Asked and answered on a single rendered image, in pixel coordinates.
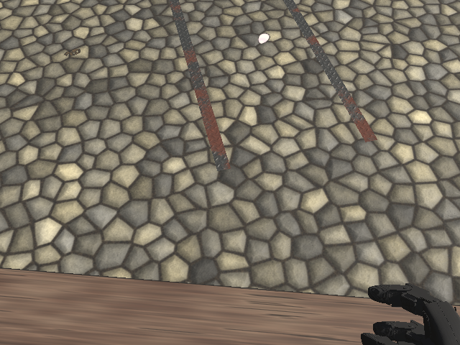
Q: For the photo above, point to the robot right hand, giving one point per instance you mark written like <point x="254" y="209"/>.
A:
<point x="441" y="321"/>

